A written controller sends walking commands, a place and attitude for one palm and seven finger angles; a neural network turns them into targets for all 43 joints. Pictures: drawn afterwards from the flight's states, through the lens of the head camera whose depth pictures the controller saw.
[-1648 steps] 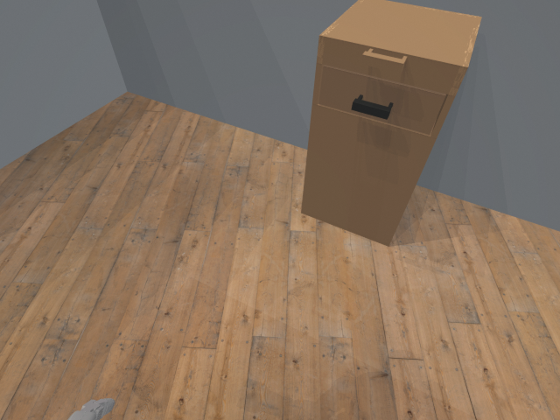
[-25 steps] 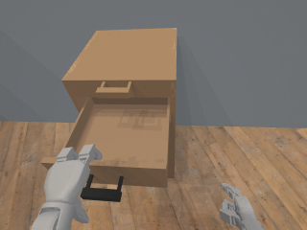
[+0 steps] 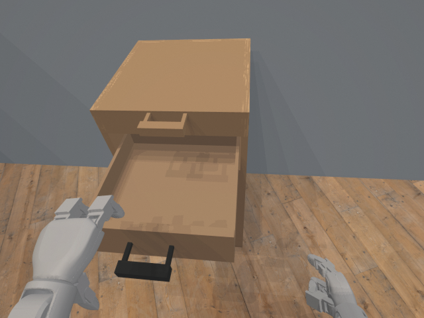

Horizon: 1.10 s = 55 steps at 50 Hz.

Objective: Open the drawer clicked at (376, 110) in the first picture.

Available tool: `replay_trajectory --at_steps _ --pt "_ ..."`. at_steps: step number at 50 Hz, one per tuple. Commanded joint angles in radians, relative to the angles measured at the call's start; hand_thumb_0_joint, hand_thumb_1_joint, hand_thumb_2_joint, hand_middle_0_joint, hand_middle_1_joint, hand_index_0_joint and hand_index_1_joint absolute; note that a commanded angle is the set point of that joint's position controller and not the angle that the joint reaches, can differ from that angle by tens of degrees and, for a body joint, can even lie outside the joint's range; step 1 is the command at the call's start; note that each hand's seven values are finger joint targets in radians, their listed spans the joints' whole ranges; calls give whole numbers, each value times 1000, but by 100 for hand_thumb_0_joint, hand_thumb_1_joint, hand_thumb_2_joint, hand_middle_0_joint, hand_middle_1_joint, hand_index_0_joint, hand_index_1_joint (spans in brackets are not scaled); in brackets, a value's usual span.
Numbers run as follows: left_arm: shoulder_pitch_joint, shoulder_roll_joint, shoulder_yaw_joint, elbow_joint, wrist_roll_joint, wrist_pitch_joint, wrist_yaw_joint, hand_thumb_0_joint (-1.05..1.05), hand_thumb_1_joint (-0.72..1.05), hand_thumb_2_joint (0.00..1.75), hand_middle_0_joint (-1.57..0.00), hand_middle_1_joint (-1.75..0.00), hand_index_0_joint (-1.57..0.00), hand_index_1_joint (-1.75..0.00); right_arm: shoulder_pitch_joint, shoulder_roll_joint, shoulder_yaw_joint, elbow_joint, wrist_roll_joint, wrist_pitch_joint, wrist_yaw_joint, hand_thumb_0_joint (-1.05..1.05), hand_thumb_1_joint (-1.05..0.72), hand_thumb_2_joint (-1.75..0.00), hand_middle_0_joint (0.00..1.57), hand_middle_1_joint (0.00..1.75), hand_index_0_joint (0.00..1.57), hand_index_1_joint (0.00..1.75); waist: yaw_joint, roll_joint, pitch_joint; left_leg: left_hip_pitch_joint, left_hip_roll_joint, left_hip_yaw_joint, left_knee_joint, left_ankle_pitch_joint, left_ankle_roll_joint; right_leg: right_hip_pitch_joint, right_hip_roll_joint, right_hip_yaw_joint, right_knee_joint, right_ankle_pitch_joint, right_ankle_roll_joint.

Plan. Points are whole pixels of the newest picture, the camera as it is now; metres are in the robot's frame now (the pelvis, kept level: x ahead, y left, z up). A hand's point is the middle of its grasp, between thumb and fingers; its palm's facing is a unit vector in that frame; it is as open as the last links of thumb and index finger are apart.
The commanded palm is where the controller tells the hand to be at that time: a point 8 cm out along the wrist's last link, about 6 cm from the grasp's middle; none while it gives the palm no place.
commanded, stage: draw the hand back to the body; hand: left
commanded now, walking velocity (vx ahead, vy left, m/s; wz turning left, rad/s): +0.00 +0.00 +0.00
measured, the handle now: (146, 259) +0.24 +0.21 -0.09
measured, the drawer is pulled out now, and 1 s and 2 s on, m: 0.30 0.30 0.30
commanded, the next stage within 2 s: step back with the hand held close in 1.08 s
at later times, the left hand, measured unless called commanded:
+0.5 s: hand (82, 223) +0.20 +0.22 +0.15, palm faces +0.37 -0.84 -0.39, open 12.0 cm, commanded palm +0.14 +0.26 +0.17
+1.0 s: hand (63, 235) +0.18 +0.24 +0.16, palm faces +0.43 -0.81 -0.40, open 7.9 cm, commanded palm +0.12 +0.28 +0.18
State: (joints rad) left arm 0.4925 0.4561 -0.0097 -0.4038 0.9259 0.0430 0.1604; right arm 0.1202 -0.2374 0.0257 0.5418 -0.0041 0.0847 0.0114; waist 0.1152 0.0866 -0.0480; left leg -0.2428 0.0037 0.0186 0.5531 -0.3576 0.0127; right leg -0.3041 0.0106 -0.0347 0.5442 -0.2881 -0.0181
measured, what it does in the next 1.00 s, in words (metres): stands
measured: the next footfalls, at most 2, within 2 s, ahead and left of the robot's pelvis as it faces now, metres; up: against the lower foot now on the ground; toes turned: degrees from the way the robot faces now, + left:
none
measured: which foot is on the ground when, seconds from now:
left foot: down 0.00-1.00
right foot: down 0.00-1.00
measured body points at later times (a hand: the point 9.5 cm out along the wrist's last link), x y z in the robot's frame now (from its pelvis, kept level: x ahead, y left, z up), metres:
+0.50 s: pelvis +0.01 -0.01 +0.01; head +0.02 -0.02 +0.46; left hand +0.17 +0.27 +0.18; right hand +0.21 -0.20 -0.08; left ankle -0.04 +0.11 -0.73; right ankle +0.00 -0.11 -0.73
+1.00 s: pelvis +0.00 -0.01 +0.01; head +0.00 -0.03 +0.46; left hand +0.15 +0.28 +0.18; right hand +0.22 -0.21 -0.07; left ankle -0.04 +0.11 -0.73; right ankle +0.00 -0.11 -0.73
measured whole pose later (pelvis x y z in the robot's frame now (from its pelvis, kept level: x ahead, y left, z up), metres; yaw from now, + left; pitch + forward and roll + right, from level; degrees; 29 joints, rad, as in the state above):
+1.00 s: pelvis +0.00 -0.01 +0.01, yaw +3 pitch -2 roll -1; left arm 0.54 0.31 0.28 -0.47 -0.05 -0.10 0.11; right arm 0.15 -0.20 0.02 0.62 0.01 -0.14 -0.08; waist 0.06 0.06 0.02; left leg -0.08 0.00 -0.03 0.42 -0.30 0.00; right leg -0.13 0.01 -0.08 0.41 -0.24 -0.03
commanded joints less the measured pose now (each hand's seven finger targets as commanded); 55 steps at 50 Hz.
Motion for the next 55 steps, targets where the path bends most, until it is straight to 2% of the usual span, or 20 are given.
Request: replay_trajectory --at_steps 1,4,5,6,7,8,9,12,13,15,23,26,31,32,36,37,41,44,52,55 --pt "-41 171 171 -227 -8 -11 50 0 -50 30 -30 -120 -30 -120 -145 -90 -41 -178 6 -53 -5 0 -90 -90 20 30 20 30 -1 -18 -139 30 16 -6 -59 356 1 96 -26 11 -68 284 -18" --pt "-22 172 177 -233 -28 -1 38 0 -50 30 -30 -120 -30 -120 -143 -92 -43 -180 11 -52 -4 0 -90 -90 20 30 20 30 -6 -29 -132 31 20 -10 -61 368 2 97 -26 4 -70 287 -16" --pt "-44 -222 79 -216 -780 -59 -6 0 -47 32 -30 -118 -30 -118 -60 -16 -41 -231 41 -135 -37 0 -90 -90 20 30 20 30 -117 -118 -78 147 48 -37 -76 354 28 149 -16 -38 -63 259 -5" --pt "-6 -100 131 -213 -815 -100 -11 0 -43 33 -29 -115 -29 -115 -61 -43 -33 -213 39 -190 -57 0 -90 -90 20 30 20 30 -88 -145 -92 154 63 -46 -83 360 28 145 -27 -33 -59 221 3" --pt "36 -93 152 -186 -819 -112 -11 0 -40 34 -29 -113 -29 -113 -73 -37 -24 -200 38 -214 -66 0 -90 -90 20 30 20 30 -81 -140 -58 154 64 -49 -92 348 23 124 -20 -33 -71 189 4" --pt "15 -50 198 -254 -872 -134 -7 0 -36 36 -29 -111 -29 -111 -47 -49 -23 -190 27 -220 -87 0 -90 -90 20 30 20 30 -72 -121 -93 153 53 -45 -111 384 17 167 -34 -44 -90 225 4" --pt "-42 -8 229 -324 -891 -152 -2 0 -32 37 -29 -109 -29 -109 -48 -50 -20 -184 20 -238 -99 0 -90 -90 20 30 20 30 -69 -88 -106 157 49 -42 -122 403 10 192 -47 -38 -90 253 6" --pt "-43 32 289 -346 -913 -169 10 0 -22 42 -28 -102 -28 -102 -44 -49 -12 -144 5 -282 -113 0 -90 -90 20 30 20 30 -59 2 -59 130 39 -36 -141 431 -4 205 -51 -36 -108 282 -1" --pt "-35 -6 264 -343 -921 -174 5 0 -18 43 -28 -100 -28 -100 -33 -43 -6 -142 3 -290 -112 0 -90 -90 20 30 20 30 -64 26 -28 118 35 -35 -150 432 -9 203 -51 -43 -113 287 -4" --pt "-15 -9 282 -331 -935 -177 -1 0 -12 47 -27 -95 -27 -95 -36 -41 -7 -127 5 -303 -106 0 -90 -90 20 30 20 30 -62 60 3 107 37 -37 -153 449 -14 206 -54 -43 -122 305 -7" --pt "33 -48 303 -253 -966 -196 -43 0 17 58 -25 -77 -25 -77 -65 -53 -32 -102 10 -293 -86 0 -90 -90 20 30 20 30 -63 -67 -10 111 37 -26 -155 443 -3 230 -45 -44 -155 360 4" --pt "30 -17 334 -299 -966 -206 -40 0 27 63 -25 -70 -25 -70 -66 -56 -40 -104 10 -293 -89 0 -90 -90 20 30 20 30 -60 -51 -73 137 33 -21 -152 456 0 251 -50 -36 -149 378 5" --pt "25 24 386 -334 -971 -213 -30 0 44 70 -23 -59 -23 -59 -75 -52 -42 -100 12 -292 -96 0 -90 -90 20 30 20 30 -56 -36 -93 143 28 -22 -161 432 -2 260 -51 -34 -155 358 6" --pt "3 39 398 -345 -968 -214 -29 0 48 72 -23 -57 -23 -57 -82 -55 -41 -93 12 -292 -99 0 -90 -90 20 30 20 30 -57 -12 -77 147 24 -17 -158 423 -2 247 -49 -27 -172 348 3" --pt "9 30 406 -318 -973 -210 -25 0 62 78 -22 -48 -22 -48 -76 -53 -42 -89 17 -291 -101 0 -90 -90 20 30 20 30 -58 -34 -52 140 29 -26 -166 423 -3 240 -49 -37 -167 340 6" --pt "-4 39 418 -323 -972 -209 -25 0 65 80 -22 -46 -22 -46 -87 -57 -42 -84 14 -293 -103 0 -90 -90 20 30 20 30 -57 -2 -40 145 25 -21 -165 421 -3 234 -49 -29 -183 342 3" --pt "12 8 397 -262 -978 -204 -32 0 80 86 -21 -37 -21 -37 -86 -54 -44 -83 18 -285 -98 0 -90 -90 20 30 20 30 -61 -75 -11 131 31 -26 -173 400 1 225 -49 -36 -180 329 10" --pt "3 8 393 -257 -979 -204 -36 0 90 90 -20 -30 -20 -30 -94 -58 -45 -84 19 -282 -96 0 -90 -90 20 30 20 30 -60 -67 -9 125 29 -28 -179 377 3 226 -50 -32 -187 304 9" --pt "-20 47 417 -336 -974 -212 -29 0 90 90 -20 -30 -20 -30 -98 -54 -37 -89 14 -292 -97 0 -90 -90 20 30 20 30 -51 19 -44 137 22 -34 -185 360 -6 242 -47 -27 -189 266 -1" --pt "-1 26 403 -309 -976 -205 -28 0 90 90 -20 -30 -20 -30 -92 -51 -35 -86 16 -293 -96 0 -90 -90 20 30 20 30 -56 -6 -24 130 26 -37 -188 349 -7 230 -45 -33 -189 255 2"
